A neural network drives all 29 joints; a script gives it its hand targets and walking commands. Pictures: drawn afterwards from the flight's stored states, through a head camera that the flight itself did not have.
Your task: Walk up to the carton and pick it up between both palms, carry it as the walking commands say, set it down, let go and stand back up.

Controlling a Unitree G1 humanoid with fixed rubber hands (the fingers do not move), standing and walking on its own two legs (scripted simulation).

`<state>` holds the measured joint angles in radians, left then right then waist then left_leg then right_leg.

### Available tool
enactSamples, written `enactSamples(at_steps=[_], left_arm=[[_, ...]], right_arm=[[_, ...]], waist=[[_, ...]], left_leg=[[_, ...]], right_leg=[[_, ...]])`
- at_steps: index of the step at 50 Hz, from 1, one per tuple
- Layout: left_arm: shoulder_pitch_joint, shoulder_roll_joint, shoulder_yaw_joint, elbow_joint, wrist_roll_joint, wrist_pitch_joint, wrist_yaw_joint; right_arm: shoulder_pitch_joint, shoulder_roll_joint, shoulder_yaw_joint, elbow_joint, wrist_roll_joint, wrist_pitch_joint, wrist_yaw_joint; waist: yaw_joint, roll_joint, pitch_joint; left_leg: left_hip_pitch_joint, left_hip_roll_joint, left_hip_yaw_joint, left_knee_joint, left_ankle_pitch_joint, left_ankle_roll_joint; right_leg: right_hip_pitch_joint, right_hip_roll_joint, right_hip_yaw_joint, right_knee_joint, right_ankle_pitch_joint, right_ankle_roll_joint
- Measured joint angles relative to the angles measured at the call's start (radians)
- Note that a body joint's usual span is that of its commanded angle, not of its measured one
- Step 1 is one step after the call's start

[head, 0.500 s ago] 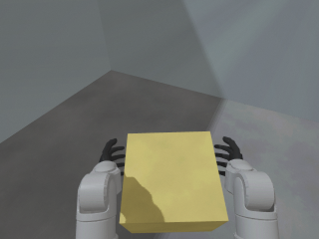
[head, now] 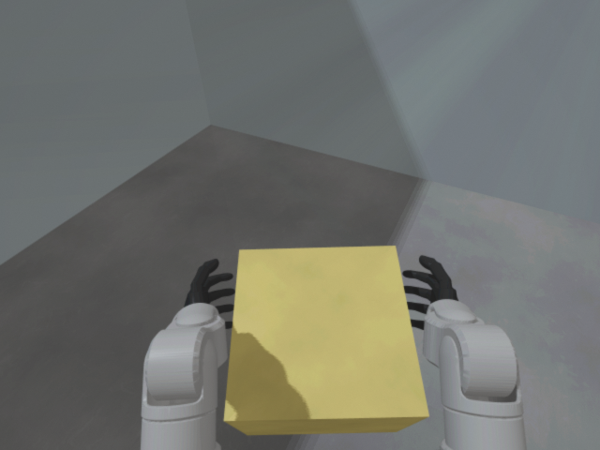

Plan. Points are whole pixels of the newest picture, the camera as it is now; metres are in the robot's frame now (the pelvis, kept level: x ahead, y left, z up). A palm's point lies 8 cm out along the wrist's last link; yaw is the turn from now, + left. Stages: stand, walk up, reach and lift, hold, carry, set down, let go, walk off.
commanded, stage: carry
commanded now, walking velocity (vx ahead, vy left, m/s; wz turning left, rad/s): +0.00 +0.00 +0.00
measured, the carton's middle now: (319, 343) +0.29 +0.00 +0.01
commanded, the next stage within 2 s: hold in 0.40 s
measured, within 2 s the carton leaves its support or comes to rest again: neither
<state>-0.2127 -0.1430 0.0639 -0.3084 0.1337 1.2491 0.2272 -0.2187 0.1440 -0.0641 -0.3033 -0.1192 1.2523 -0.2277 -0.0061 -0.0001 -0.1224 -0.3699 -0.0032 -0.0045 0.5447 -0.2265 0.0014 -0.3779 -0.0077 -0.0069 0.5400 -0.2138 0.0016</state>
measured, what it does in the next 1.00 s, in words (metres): stands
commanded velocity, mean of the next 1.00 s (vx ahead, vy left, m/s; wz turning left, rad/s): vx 0.00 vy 0.00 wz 0.00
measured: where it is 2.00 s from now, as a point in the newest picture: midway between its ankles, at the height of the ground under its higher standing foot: outside the picture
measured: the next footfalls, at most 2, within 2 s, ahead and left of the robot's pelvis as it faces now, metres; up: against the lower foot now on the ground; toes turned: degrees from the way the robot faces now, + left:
none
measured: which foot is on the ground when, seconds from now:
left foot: down 0.00-1.00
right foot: down 0.00-1.00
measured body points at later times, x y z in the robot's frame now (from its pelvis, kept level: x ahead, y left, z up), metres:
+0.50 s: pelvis -0.01 +0.00 +0.00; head -0.02 +0.00 +0.45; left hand +0.29 +0.15 +0.04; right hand +0.30 -0.15 +0.04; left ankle +0.03 +0.12 -0.73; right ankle +0.04 -0.12 -0.73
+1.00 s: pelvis +0.01 -0.02 +0.01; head -0.04 -0.02 +0.46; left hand +0.31 +0.15 +0.06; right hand +0.32 -0.15 +0.06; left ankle +0.03 +0.12 -0.73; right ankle +0.04 -0.12 -0.73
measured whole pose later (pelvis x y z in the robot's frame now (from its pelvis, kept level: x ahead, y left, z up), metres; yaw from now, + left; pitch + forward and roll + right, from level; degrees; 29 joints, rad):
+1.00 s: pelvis +0.01 -0.02 +0.01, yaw +1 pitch -8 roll +0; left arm -0.28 -0.16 0.26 0.25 0.31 0.76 -0.03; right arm -0.29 0.16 -0.22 0.28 -0.29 0.75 -0.01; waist 0.03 0.00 -0.01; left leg -0.06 -0.01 -0.07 0.38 -0.19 -0.02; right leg -0.07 0.03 0.03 0.39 -0.19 -0.02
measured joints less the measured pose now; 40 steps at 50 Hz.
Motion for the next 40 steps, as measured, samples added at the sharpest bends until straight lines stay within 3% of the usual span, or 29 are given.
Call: enactSamples(at_steps=[20,21,23,24,26,32,40], left_arm=[[0.013,0.002,-0.005,-0.02,-0.005,-0.005,-0.002],[0.0,0.0,0.006,0.02,0.032,-0.044,-0.041],[-0.069,-0.01,0.087,0.261,0.076,-0.195,-0.117],[-0.089,-0.013,0.111,0.377,0.087,-0.268,-0.124],[-0.065,-0.015,0.113,0.479,0.098,-0.372,-0.118],[0.0,0.002,0.08,0.478,0.1,-0.479,-0.137],[-0.064,-0.012,0.175,0.564,0.154,-0.5,-0.209]], right_arm=[[0.012,-0.002,0.008,-0.019,0.001,-0.003,0.002],[-0.003,0.0,-0.004,0.023,-0.036,-0.043,0.055],[-0.079,0.014,-0.089,0.272,-0.104,-0.196,0.13],[-0.102,0.019,-0.123,0.391,-0.129,-0.274,0.138],[-0.082,0.02,-0.137,0.494,-0.141,-0.388,0.137],[0.013,-0.004,-0.08,0.464,-0.092,-0.49,0.14],[-0.075,0.016,-0.157,0.578,-0.153,-0.508,0.198]], waist=[[0.002,-0.001,0.013],[0.005,-0.001,0.053],[0.011,-0.002,0.131],[0.012,0.001,0.148],[0.01,0.005,0.157],[0.012,-0.007,0.138],[0.019,0.002,0.106]], left_leg=[[0.001,0.0,0.006,-0.005,0.009,0.002],[0.035,0.0,0.005,-0.01,0.008,0.002],[0.119,-0.012,-0.009,-0.037,0.007,0.006],[0.142,-0.016,-0.018,-0.05,0.023,0.008],[0.15,-0.014,-0.023,-0.056,0.028,0.006],[0.171,-0.017,-0.03,-0.077,0.024,-0.001],[0.264,-0.017,-0.053,-0.115,0.022,-0.008]], right_leg=[[0.001,-0.008,-0.009,-0.003,0.006,0.001],[0.034,-0.003,-0.003,-0.009,0.007,-0.001],[0.115,0.013,0.026,-0.034,0.013,-0.009],[0.137,0.021,0.037,-0.046,0.024,-0.011],[0.149,0.025,0.041,-0.06,0.03,-0.007],[0.164,0.025,0.044,-0.068,0.021,-0.006],[0.259,0.028,0.032,-0.097,0.009,-0.015]])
